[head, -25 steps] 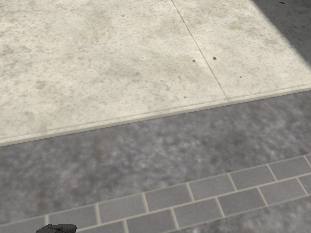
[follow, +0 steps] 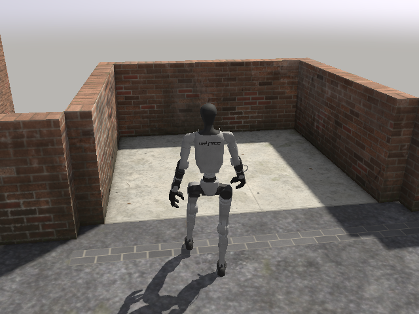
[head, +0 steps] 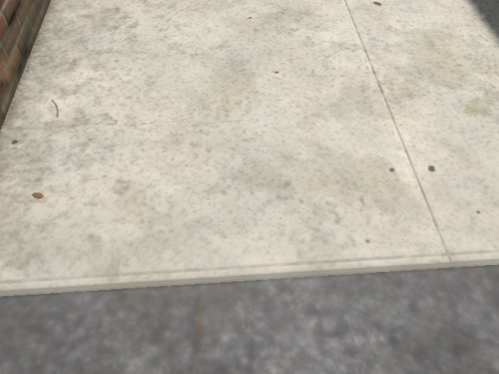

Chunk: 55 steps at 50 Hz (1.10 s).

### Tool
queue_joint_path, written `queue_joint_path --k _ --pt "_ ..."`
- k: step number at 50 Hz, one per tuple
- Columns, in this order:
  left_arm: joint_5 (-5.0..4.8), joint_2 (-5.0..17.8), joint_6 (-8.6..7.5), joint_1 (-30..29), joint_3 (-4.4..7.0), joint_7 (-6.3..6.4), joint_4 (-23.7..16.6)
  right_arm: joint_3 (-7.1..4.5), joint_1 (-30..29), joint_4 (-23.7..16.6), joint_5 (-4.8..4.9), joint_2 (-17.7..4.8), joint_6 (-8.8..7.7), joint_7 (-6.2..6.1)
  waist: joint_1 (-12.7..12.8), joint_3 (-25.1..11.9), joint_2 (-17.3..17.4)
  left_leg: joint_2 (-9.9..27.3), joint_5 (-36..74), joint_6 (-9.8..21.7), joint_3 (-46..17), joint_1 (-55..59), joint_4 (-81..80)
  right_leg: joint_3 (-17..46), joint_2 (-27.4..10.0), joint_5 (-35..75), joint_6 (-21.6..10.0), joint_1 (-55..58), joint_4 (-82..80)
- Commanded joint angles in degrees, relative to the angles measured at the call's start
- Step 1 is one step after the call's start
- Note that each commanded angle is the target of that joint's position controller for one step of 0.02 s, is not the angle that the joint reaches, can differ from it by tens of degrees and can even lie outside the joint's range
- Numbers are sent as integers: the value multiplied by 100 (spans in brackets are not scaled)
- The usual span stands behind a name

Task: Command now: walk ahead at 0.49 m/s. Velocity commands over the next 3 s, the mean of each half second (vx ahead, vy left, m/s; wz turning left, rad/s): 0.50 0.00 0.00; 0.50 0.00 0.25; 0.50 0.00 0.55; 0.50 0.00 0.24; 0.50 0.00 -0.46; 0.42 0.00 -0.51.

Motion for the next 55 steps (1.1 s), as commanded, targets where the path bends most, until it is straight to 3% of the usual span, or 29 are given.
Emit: queue_joint_path --k 1,5,6,7,8,9,10,11,12,13,16,18,21,25,28,31,33,34,35,36,37,38,39,40,41,43,46,51,55 --pt "-61 951 0 186 187 50 -133 2 -668 -502 46 -266 -83 96 4 429 -419 -195 156 47 140 241 -514 715 -1669 1105 -844 -317 -330" --pt "-54 1089 148 131 250 80 -95 -88 -463 -609 62 -561 -138 202 -316 163 -610 -411 -723 353 227 752 -841 779 -1959 2324 -633 415 431" --pt "-40 1088 186 0 244 79 -128 -185 119 -458 57 -724 -145 193 -662 -192 -637 -602 -786 485 404 1577 -956 606 -1786 3262 -522 358 1142" --pt "14 923 210 3 175 82 -180 -338 1139 -156 47 -1025 -140 149 -1076 -860 -536 -563 -697 688 353 3022 -871 371 -1461 3414 -353 -149 2355" --pt "89 439 149 455 11 54 -329 -475 2017 6 -87 -1583 -123 112 -1088 -1830 409 831 -983 1371 -1581 5303 -798 40 -834 1682 -16 -2073 4532" --pt "58 57 16 780 -118 16 -240 -449 2276 108 -46 -1532 -90 157 -990 -2389 1400 1550 -2001 1882 -3801 6240 -1741 556 -66 -2081 143 -3527 5836" --pt "-121 749 -89 266 55 -13 -303 -296 2024 70 -10 -1034 -105 157 -1063 -1768 880 1361 -2478 1605 -3532 5819 -1975 1024 -416 -2050 18 -4151 6416" --pt "-209 923 -154 -201 99 -15 -456 -235 1469 -59 -6 -863 -116 143 -929 -1007 604 1200 -2102 1399 -2711 4974 -2103 840 -729 -1479 -70 -4352 6357" --pt "-152 891 -163 -436 111 24 -476 -189 1048 -143 -48 -726 -123 146 -768 -615 205 991 -1508 1318 -2107 4170 -2278 716 -992 -951 -57 -4128 6072" --pt "-79 814 -118 -464 142 47 -469 -151 821 -176 -96 -585 -140 162 -586 -359 152 778 -1048 1251 -1641 3576 -2469 711 -1178 -610 -27 -3830 5750" --pt "-34 466 81 -269 122 58 -404 -138 841 -67 -97 -527 -191 183 -328 -238 217 529 -449 1296 -989 2959 -2867 657 -1326 -221 90 -3365 5295" --pt "9 476 135 -590 136 77 -532 -179 1030 39 -90 -674 -200 130 -346 -58 120 516 -103 1353 -750 2963 -3006 630 -1360 195 201 -3721 4826" --pt "52 434 110 -1184 138 57 -738 -184 1307 169 -71 -720 -140 32 -481 85 81 409 40 1263 -433 3138 -3092 577 -1323 1078 313 -4039 3811" --pt "12 306 45 -2000 68 -22 -960 -189 1680 340 -18 -795 -99 -33 -743 271 88 274 -207 1115 -103 3242 -3173 323 -1073 1896 305 -3738 2553" --pt "-26 322 9 -2444 39 -108 -1132 -208 1993 523 7 -812 -22 -47 -865 413 79 492 -113 1121 -117 3824 -3000 318 -983 1747 225 -3898 2124" --pt "-38 438 -55 -2631 58 -208 -1287 -253 2077 621 39 -856 74 -87 -779 417 117 759 402 1049 -256 4370 -2602 370 -916 1194 39 -3867 1845" --pt "-33 654 -97 -2170 157 -214 -1212 -285 1916 585 49 -951 128 -101 -446 127 272 742 1553 950 -343 4418 -2046 232 -673 781 -86 -3021 1710" --pt "-28 849 -113 -1437 274 -184 -1000 -267 1774 540 41 -925 158 -99 -44 -305 267 507 2244 834 -212 4215 -1256 88 -505 869 -209 -1963 1561" --pt "36 1184 -120 -349 411 -126 -716 -186 1720 425 -14 -752 160 -96 374 -1100 120 182 1692 659 -40 3313 66 465 -913 1053 -462 -191 1877" --pt "128 1734 -77 457 565 -73 -563 -5 2347 329 -34 -120 69 -47 274 -2057 -1027 -704 -612 190 365 884 2366 2736 -2465 319 -1246 2305 1772" --pt "73 1341 -44 514 436 -72 -544 10 2380 423 46 -135 -39 -39 315 -2522 -1553 -1021 -3699 172 -384 85 3441 4260 -2932 -279 -1430 2540 930" --pt "30 1003 -49 78 324 -55 -589 -166 1904 294 220 -717 -97 -35 277 -1612 -1200 -670 -3477 256 -614 -388 3864 3538 -2746 -675 -1115 1762 733" --pt "28 801 -57 -407 263 -39 -687 -187 1538 175 259 -767 -102 -63 116 -958 -938 -352 -2958 311 -424 -423 3750 2745 -2575 -579 -901 871 550" --pt "53 602 -83 -802 208 -58 -700 -212 1359 142 199 -694 -69 -100 -66 -491 -687 -149 -2532 304 -355 -207 3424 2161 -2358 -321 -787 30 260" --pt "101 449 -127 -1045 166 -68 -699 -258 1461 176 153 -596 14 -125 -281 -287 -812 34 -2223 311 -404 158 3145 1645 -2157 -60 -659 -516 42" --pt "146 417 -163 -1203 182 -80 -631 -239 1687 219 151 -270 186 -114 -486 -109 -857 127 -1967 289 -376 545 2989 1001 -1997 333 -646 -1087 -250" --pt "174 615 -196 -1109 251 -6 -521 -282 1384 7 107 -270 305 -127 -541 118 -630 163 -1302 197 -433 101 2571 352 -1971 963 -720 -1127 -427" --pt "148 824 -121 -872 298 137 -469 -230 545 -314 55 -157 227 47 -312 284 -444 42 -41 154 -38 14 935 -479 -1833 1460 -594 -744 -475" --pt "51 993 23 -406 360 177 -357 -156 -203 -696 53 -96 225 202 -33 518 -319 -48 -209 271 293 -291 210 -740 -2093 1782 -569 111 -251"
Next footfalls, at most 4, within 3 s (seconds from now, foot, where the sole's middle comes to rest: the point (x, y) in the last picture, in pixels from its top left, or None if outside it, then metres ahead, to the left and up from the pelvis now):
0.14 left None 0.27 0.15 -0.78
0.70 right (310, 341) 0.59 -0.09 -0.78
1.24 left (217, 256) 0.84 0.20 -0.78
1.74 right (244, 174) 1.18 0.14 -0.78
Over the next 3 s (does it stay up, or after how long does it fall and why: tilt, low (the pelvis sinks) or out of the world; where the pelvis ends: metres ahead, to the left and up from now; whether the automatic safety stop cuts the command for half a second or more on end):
stays up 1.57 0.34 0.00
